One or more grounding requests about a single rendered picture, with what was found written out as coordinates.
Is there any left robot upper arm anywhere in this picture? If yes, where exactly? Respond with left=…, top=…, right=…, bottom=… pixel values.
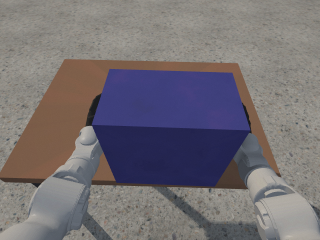
left=0, top=176, right=91, bottom=240

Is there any right robot upper arm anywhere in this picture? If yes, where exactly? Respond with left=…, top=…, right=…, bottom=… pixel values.
left=254, top=193, right=320, bottom=240

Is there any carton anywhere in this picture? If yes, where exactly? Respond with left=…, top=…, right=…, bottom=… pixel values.
left=92, top=69, right=251, bottom=187

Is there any table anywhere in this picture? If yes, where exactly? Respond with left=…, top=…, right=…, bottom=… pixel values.
left=0, top=59, right=281, bottom=190

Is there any robot right forearm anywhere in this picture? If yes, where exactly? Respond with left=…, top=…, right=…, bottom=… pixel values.
left=233, top=133, right=320, bottom=229

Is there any left robot hand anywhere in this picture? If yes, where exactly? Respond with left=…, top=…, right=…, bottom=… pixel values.
left=85, top=94, right=101, bottom=127

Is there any right robot hand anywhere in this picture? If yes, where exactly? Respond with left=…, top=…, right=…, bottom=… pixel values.
left=242, top=103, right=252, bottom=133

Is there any robot left forearm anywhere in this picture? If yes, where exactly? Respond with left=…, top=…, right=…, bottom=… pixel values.
left=27, top=126, right=103, bottom=218

